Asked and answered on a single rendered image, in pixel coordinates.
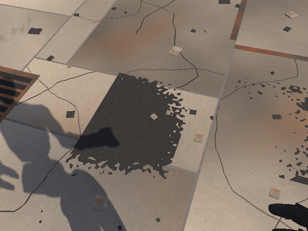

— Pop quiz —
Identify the robot right hand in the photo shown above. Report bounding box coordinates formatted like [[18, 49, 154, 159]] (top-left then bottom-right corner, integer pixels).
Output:
[[269, 203, 308, 231]]

